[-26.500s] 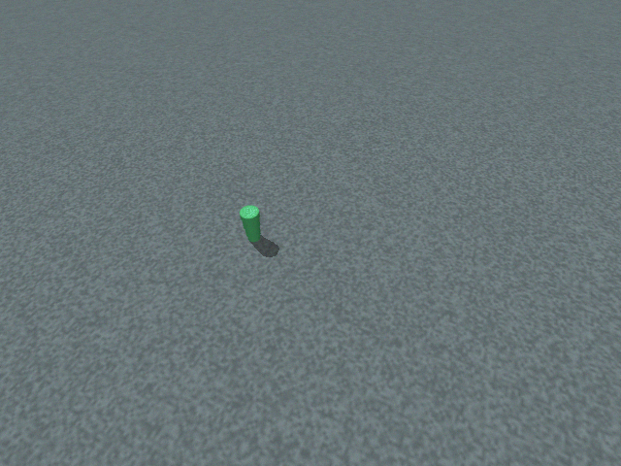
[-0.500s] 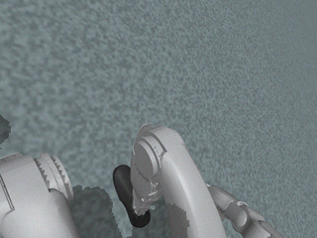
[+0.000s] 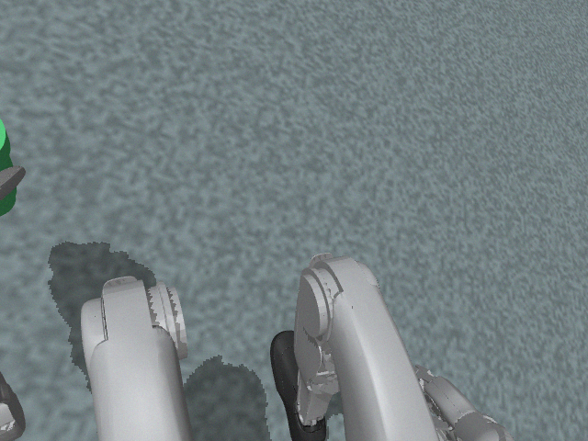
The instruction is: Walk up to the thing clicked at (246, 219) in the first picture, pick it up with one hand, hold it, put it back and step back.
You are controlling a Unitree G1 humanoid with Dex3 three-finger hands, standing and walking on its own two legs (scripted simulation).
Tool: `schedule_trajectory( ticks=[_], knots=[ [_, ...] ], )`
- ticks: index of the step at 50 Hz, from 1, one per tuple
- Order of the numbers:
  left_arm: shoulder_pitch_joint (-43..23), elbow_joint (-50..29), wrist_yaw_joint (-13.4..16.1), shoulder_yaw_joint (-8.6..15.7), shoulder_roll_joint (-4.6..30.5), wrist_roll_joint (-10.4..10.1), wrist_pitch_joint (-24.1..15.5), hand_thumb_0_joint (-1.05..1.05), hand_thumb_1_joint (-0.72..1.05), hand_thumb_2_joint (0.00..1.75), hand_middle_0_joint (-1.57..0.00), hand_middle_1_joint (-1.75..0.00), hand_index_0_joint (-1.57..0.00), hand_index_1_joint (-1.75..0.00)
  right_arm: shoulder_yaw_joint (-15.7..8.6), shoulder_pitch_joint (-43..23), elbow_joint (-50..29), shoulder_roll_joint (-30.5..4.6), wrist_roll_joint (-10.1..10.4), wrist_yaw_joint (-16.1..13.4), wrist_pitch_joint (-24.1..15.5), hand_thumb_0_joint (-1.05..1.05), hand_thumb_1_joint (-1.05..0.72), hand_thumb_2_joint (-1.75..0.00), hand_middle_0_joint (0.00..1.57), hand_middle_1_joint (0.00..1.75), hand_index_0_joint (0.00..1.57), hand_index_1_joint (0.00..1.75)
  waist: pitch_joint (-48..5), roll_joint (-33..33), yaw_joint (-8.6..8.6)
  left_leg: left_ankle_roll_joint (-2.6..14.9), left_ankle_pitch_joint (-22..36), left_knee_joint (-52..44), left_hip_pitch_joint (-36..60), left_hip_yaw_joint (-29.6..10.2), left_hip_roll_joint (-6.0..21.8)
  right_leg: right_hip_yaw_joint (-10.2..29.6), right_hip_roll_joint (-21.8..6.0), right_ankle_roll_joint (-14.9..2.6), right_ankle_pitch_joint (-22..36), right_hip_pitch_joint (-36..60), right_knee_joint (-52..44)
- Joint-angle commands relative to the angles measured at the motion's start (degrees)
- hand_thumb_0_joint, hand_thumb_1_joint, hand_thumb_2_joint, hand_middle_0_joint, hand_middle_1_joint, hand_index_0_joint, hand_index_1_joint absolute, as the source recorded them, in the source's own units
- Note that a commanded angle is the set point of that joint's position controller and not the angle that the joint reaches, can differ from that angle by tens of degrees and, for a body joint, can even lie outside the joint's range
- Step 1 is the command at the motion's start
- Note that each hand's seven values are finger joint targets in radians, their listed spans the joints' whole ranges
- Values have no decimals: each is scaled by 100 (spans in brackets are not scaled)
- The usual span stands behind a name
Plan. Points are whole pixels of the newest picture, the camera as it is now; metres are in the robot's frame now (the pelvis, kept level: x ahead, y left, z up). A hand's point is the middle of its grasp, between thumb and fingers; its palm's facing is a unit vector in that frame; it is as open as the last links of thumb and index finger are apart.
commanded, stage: settle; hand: left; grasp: from the side
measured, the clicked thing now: out of the picture +0.45 +0.35 -0.11
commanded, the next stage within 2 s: lift in 1.14 s
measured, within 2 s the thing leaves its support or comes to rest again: neither
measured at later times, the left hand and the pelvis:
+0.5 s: hand out of the picture +0.46 +0.34 +0.00, palm faces +0.38 -0.92 -0.05, open 10.7 cm; pelvis +0.02 -0.01 +0.03, yaw +4 degrees
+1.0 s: hand out of the picture +0.46 +0.32 +0.03, palm faces +0.39 -0.92 -0.04, open 10.7 cm; pelvis +0.01 -0.02 +0.05, yaw +6 degrees
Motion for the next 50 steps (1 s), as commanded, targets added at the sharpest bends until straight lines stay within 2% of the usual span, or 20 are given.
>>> schedule_trajectory(
  ticks=[1, 4, 5, 6, 9, 11, 16, 17, 18, 19, 21, 25, 27, 31, 33, 35, 38, 39, 43, 50],
  knots=[
    [-1860, -1524, -71, 106, 1197, -141, -318, 0, 18, 123, -123, -138, -124, -138, -757, 693, -134, -1606, 136, -97, 5, 0, -88, -89, 20, 30, 20, 30, -3677, 2654, -214, -35, 68, -2064, 2730, 456, 180, -384, 105, -456, 532, 1191, -1096],
    [-2028, -1776, -127, 131, 1182, -199, -246, 0, 15, 123, -122, -138, -123, -139, -902, 818, -69, -1556, 210, -140, -12, 0, -88, -89, 20, 30, 20, 30, -3903, 2586, -116, -3, 140, -2105, 2674, 587, 132, -271, 72, -461, 561, 1325, -1181],
    [-1607, -1272, -162, 74, 966, -201, -160, 0, 15, 123, -120, -138, -122, -138, -875, 783, -119, -1495, 251, -145, -21, 0, -88, -89, 20, 30, 20, 30, -3783, 2394, -111, 18, 66, -2120, 2622, 601, 129, -248, 73, -457, 472, 1254, -1247],
    [-1978, -1612, -184, 125, 1076, -244, -199, 0, 17, 123, -121, -137, -122, -138, -890, 823, -85, -1501, 265, -157, -37, 0, -88, -89, 20, 30, 20, 30, -3800, 2475, -140, 9, 61, -2161, 2613, 596, 123, -244, 50, -459, 474, 1244, -1244],
    [-2198, -2051, -205, 318, 1329, -248, -200, 0, 16, 123, -120, -137, -121, -137, -1023, 938, -40, -1464, 324, -207, -39, 0, -88, -89, 20, 30, 20, 30, -4146, 2639, 16, -5, 224, -2271, 2903, 659, 110, -163, 19, -477, 549, 1275, -1283],
    [-1960, -1726, -267, 158, 992, -256, -122, 0, 14, 124, -120, -137, -121, -138, -1049, 964, -15, -1397, 357, -213, -57, 0, -88, -90, 20, 30, 20, 30, -4074, 2531, -11, 2, 275, -2318, 2911, 701, 103, -123, 14, -482, 561, 1244, -1329],
    [-1841, -1606, -386, 324, 1008, -291, 9, 0, 9, 121, -117, -134, -118, -135, -1153, 1171, 76, -1358, 414, -259, -84, 0, -88, -90, 20, 30, 20, 30, -4404, 2426, 46, 5, 849, -2324, 3148, 768, 114, -32, -26, -462, 962, 1499, -1389],
    [-2015, -1695, -414, 168, 898, -294, 15, 0, 9, 120, -118, -134, -119, -134, -1136, 1121, 25, -1328, 427, -265, -90, 0, -88, -90, 20, 30, 20, 30, -4360, 2425, -18, 11, 795, -2343, 3029, 774, 102, -25, -40, -464, 930, 1506, -1412],
    [-2145, -1879, -411, 425, 1087, -327, 7, 0, 8, 122, -118, -134, -118, -135, -1187, 1228, 105, -1333, 429, -278, -87, 0, -88, -90, 20, 30, 20, 30, -4551, 2405, 74, 10, 903, -2331, 3160, 804, 100, 6, -48, -453, 1019, 1609, -1442],
    [-2276, -2073, -421, 448, 1199, -300, 13, 0, 8, 121, -117, -134, -118, -135, -1213, 1270, 151, -1334, 419, -286, -85, 0, -88, -90, 20, 30, 20, 30, -4675, 2531, 80, 5, 993, -2335, 3249, 823, 99, 17, -56, -452, 1076, 1647, -1437],
    [-2084, -1818, -461, 326, 921, -297, 102, 0, 7, 122, -117, -134, -118, -136, -1221, 1270, 148, -1257, 444, -280, -97, 0, -88, -90, 20, 30, 20, 30, -4635, 2426, 93, 14, 1025, -2363, 3179, 854, 91, 37, -60, -453, 1068, 1680, -1454],
    [-2014, -1649, -490, 447, 836, -324, 178, 0, 4, 120, -117, -133, -118, -134, -1288, 1353, 149, -1240, 464, -298, -130, 0, -89, -90, 20, 30, 20, 30, -4728, 2165, 108, 56, 1164, -2326, 3056, 925, 73, 85, -82, -415, 1233, 1941, -1544],
    [-1964, -1507, -484, 430, 777, -289, 223, 0, 2, 120, -117, -133, -118, -134, -1317, 1343, 148, -1216, 466, -311, -139, 0, -89, -90, 20, 30, 20, 30, -4489, 2046, 87, 77, 927, -2350, 2826, 966, 69, 112, -80, -401, 1062, 1939, -1656],
    [-2118, -1872, -423, 567, 965, -221, 219, 0, 1, 119, -117, -132, -117, -133, -1360, 1315, 73, -1158, 474, -322, -160, 0, -89, -90, 20, 30, 20, 30, -4819, 1932, 234, 111, 860, -2402, 2756, 1055, 59, 190, -80, -382, 1009, 2234, -1755],
    [-2213, -1902, -428, 476, 810, -239, 231, 0, 3, 119, -117, -132, -117, -133, -1387, 1339, 62, -1161, 477, -332, -157, 0, -89, -90, 20, 30, 20, 30, -4866, 1992, 163, 104, 831, -2432, 2806, 1060, 65, 185, -76, -383, 993, 2255, -1771],
    [-2158, -1780, -365, 607, 957, -216, 239, 0, 5, 121, -117, -132, -117, -134, -1417, 1340, 131, -1166, 501, -355, -186, 0, -89, -90, 20, 30, 20, 30, -4762, 1839, 199, 121, 650, -2468, 2738, 1073, 63, 200, -70, -381, 795, 2173, -1827],
    [-2334, -1936, -323, 602, 1020, -168, 207, 0, 3, 121, -118, -134, -118, -135, -1439, 1364, 148, -1116, 489, -366, -201, 0, -89, -90, 20, 30, 20, 30, -4818, 1893, 229, 124, 496, -2510, 2757, 1117, 70, 256, -61, -380, 670, 2241, -1928],
    [-2456, -2101, -339, 444, 844, -163, 195, 0, 4, 121, -118, -133, -118, -134, -1464, 1306, 103, -1122, 489, -380, -210, 0, -89, -90, 20, 30, 20, 30, -4836, 1965, 173, 117, 535, -2540, 2884, 1105, 71, 233, -69, -395, 710, 2125, -1923],
    [-2280, -1836, -320, 465, 834, -109, 273, 0, 7, 123, -118, -133, -118, -135, -1491, 1386, 194, -1095, 500, -386, -241, 0, -89, -90, 20, 30, 20, 30, -4817, 2011, 234, 96, 674, -2638, 2991, 1100, 66, 249, -80, -425, 792, 2075, -1919],
    [-2212, -1710, -268, 324, 535, -74, 334, 0, 8, 126, -121, -137, -121, -138, -1535, 1400, 150, -1088, 538, -391, -268, 0, -89, -90, 20, 30, 20, 30, -4724, 2027, 167, 68, 846, -2776, 3288, 1053, 60, 189, -107, -451, 903, 1905, -1946]
  ],
)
